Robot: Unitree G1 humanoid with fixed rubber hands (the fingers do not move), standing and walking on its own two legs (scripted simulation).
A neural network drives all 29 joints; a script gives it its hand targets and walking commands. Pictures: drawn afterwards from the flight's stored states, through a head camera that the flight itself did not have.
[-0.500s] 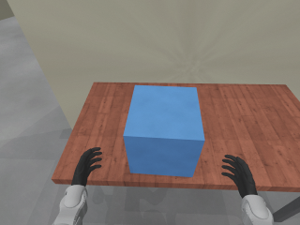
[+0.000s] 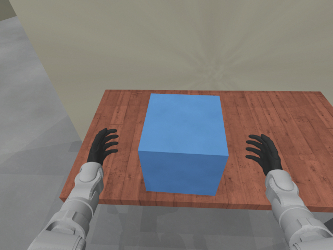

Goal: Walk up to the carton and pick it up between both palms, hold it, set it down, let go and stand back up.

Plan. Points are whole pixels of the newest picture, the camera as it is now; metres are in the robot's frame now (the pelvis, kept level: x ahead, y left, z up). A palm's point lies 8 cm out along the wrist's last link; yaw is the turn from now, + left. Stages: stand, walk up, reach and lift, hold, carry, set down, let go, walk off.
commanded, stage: reach and lift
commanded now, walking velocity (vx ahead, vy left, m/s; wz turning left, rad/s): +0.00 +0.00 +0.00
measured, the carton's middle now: (182, 143) +0.50 +0.00 -0.09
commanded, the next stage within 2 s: none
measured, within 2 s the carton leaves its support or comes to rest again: neither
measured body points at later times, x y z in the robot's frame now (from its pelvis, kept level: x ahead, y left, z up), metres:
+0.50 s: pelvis -0.01 +0.00 -0.01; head +0.03 -0.01 +0.44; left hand +0.42 +0.23 +0.08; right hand +0.44 -0.22 +0.08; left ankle -0.01 +0.13 -0.74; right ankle +0.02 -0.11 -0.74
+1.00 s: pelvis -0.01 -0.01 -0.02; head +0.07 -0.01 +0.42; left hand +0.45 +0.22 +0.08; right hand +0.47 -0.23 +0.08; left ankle -0.01 +0.13 -0.74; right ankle +0.02 -0.11 -0.74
